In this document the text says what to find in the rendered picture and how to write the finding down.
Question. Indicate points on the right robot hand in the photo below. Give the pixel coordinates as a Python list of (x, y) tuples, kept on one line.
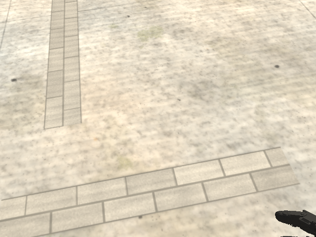
[(304, 219)]

